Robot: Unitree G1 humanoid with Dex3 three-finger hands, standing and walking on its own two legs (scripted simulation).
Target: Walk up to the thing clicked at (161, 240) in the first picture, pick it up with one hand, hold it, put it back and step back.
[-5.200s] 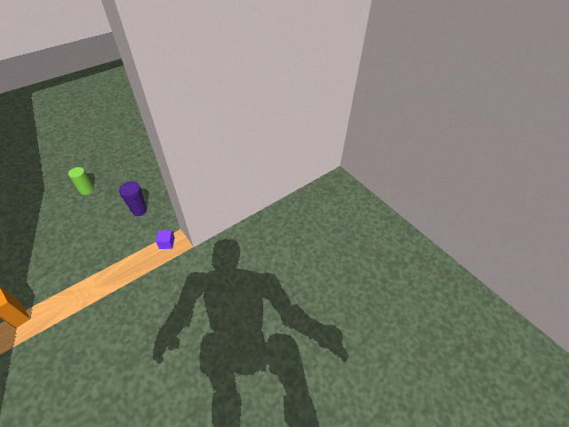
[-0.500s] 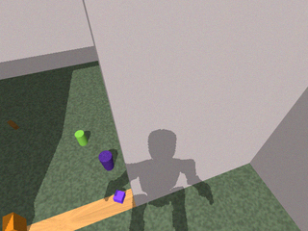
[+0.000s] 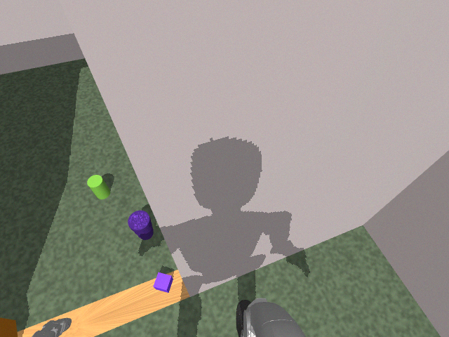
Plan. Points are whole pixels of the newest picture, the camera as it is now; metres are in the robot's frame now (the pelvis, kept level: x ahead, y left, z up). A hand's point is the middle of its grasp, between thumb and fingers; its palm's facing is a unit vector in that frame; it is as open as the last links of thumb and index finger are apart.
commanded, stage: walk up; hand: left
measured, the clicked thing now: (163, 282) +0.35 +0.22 -0.72
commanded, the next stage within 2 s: none
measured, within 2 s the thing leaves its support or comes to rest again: neither
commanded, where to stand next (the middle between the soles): -0.07 -0.01 m, yaw -2 degrees
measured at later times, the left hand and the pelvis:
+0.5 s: hand out of the picture +0.05 +0.29 -0.16, palm faces +0.00 -0.94 -0.34, open 7.4 cm; pelvis -0.08 +0.02 +0.00, yaw +3 degrees
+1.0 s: hand out of the picture -0.08 +0.27 -0.09, palm faces -0.03 -0.89 -0.45, open 7.4 cm; pelvis -0.08 -0.02 +0.03, yaw -2 degrees
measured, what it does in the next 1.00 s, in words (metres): steps on the spot: left foot, then right foot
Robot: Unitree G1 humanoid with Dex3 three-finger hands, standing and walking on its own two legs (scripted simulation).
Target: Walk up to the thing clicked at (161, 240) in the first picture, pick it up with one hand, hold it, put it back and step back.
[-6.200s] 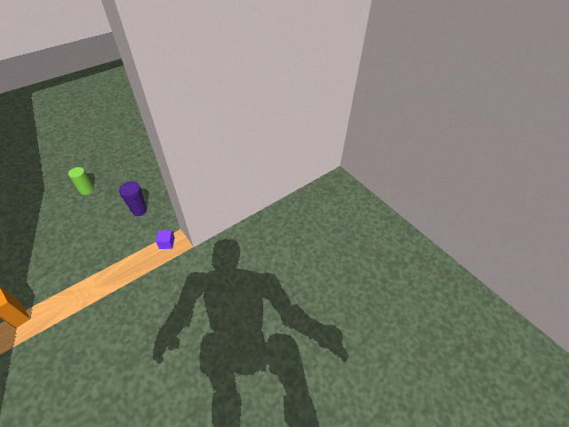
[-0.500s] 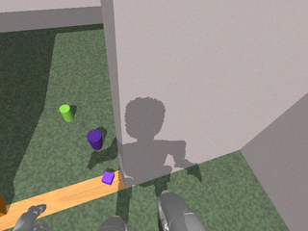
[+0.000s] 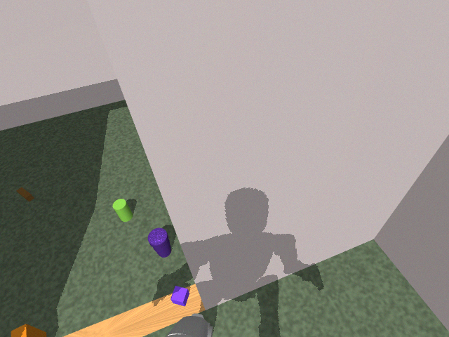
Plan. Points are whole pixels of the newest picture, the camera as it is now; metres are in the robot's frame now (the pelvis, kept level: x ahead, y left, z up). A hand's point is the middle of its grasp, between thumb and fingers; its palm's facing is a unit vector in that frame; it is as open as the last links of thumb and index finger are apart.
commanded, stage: walk up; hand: left
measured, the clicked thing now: (180, 296) +0.42 +0.25 -0.75
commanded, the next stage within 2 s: none
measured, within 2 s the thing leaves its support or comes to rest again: neither
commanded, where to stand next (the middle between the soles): +0.01 +0.01 m, yaw +0 degrees
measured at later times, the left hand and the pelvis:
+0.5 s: hand out of the picture +0.08 +0.26 -0.18, palm faces -0.02 -0.91 -0.41, open 7.4 cm; pelvis -0.01 +0.00 -0.04, yaw +0 degrees
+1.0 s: hand out of the picture +0.01 +0.26 -0.16, palm faces +0.04 -0.93 -0.36, open 7.4 cm; pelvis -0.04 +0.00 -0.01, yaw +2 degrees
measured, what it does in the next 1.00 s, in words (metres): steps on the spot: left foot, then right foot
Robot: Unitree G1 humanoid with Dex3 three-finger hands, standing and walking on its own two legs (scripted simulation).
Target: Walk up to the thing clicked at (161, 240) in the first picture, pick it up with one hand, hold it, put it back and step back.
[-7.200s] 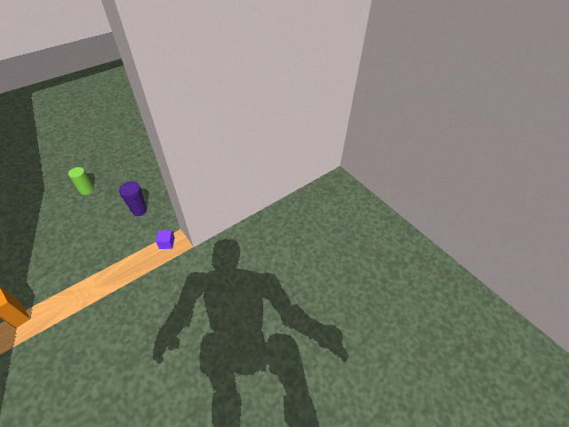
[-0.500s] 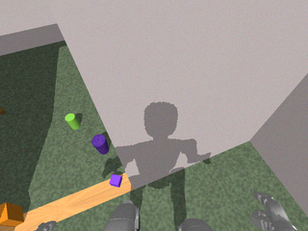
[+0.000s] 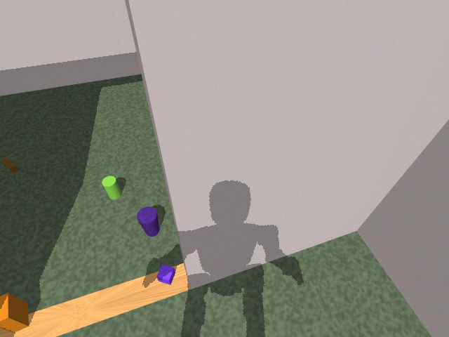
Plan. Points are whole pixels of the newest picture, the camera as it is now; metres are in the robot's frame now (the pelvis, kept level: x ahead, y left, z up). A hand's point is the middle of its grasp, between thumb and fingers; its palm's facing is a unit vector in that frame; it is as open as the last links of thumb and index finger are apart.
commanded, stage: walk up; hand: left
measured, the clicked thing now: (166, 274) +0.47 +0.24 -0.73
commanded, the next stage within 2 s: none
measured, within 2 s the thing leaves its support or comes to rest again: neither
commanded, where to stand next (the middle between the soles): +0.06 +0.01 m, yaw -2 degrees
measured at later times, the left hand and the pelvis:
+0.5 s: hand out of the picture +0.11 +0.27 -0.14, palm faces +0.00 -0.94 -0.35, open 7.4 cm; pelvis +0.03 +0.01 +0.02, yaw +1 degrees
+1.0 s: hand out of the picture +0.12 +0.27 -0.13, palm faces -0.02 -0.94 -0.34, open 7.4 cm; pelvis +0.03 +0.01 +0.02, yaw +0 degrees
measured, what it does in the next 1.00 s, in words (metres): stands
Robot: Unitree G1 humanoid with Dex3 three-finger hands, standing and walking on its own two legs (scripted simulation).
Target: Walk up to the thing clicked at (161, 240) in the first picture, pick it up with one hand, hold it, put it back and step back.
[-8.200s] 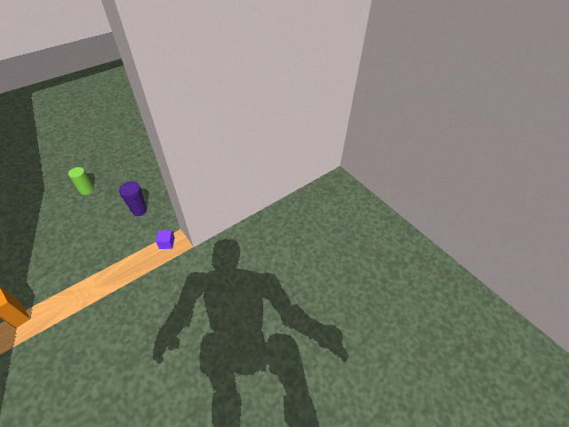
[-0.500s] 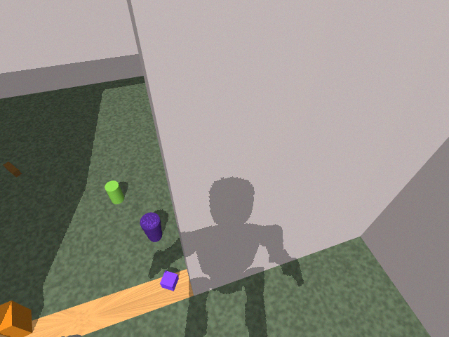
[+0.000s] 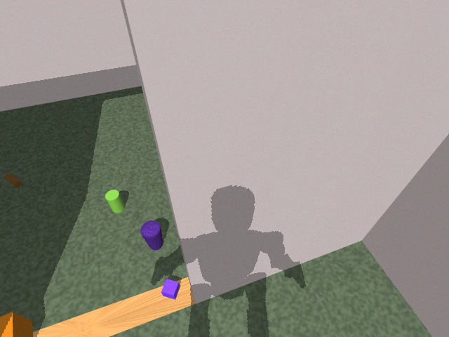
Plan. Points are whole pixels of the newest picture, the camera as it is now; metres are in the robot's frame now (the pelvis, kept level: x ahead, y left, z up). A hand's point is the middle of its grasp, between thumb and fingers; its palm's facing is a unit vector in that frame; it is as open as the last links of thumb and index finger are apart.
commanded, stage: walk up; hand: left
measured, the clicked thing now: (170, 289) +0.44 +0.23 -0.75
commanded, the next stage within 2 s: none
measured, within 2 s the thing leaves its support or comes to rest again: neither
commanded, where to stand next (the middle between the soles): +0.03 +0.00 m, yaw -2 degrees
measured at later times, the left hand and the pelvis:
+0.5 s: hand (89, 330) +0.17 +0.28 -0.17, palm faces -0.03 -0.93 -0.38, open 7.4 cm; pelvis +0.08 +0.01 -0.02, yaw +1 degrees
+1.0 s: hand out of the picture +0.13 +0.28 -0.18, palm faces +0.02 -0.94 -0.35, open 7.4 cm; pelvis +0.00 +0.02 -0.03, yaw +4 degrees
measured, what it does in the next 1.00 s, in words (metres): steps on the spot: right foot, then left foot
